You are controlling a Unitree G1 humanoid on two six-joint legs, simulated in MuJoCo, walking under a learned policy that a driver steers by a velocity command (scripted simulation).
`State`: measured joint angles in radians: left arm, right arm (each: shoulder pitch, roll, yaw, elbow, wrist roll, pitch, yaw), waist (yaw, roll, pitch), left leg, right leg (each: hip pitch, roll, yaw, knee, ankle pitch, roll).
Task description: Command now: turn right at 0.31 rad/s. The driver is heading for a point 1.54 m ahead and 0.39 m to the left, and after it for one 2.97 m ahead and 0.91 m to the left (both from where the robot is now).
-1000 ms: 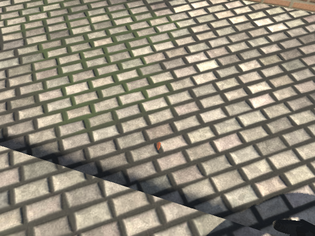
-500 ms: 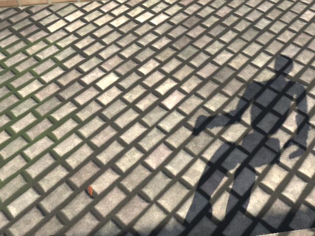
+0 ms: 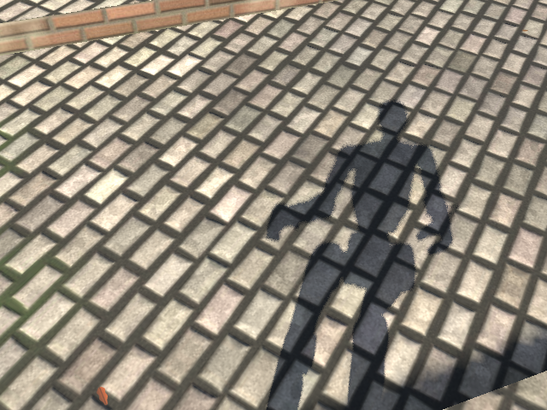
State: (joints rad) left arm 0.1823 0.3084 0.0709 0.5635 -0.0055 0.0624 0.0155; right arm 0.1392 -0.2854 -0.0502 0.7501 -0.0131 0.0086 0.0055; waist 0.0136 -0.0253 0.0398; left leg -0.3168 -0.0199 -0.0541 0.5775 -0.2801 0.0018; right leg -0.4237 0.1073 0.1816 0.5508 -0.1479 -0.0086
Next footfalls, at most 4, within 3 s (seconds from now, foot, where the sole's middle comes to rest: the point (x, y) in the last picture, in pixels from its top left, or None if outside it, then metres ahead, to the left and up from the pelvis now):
0.32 right None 0.01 -0.14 -0.76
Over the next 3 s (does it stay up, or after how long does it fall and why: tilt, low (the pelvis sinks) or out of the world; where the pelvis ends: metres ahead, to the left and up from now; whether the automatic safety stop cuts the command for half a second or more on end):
stays up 0.00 -0.01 0.01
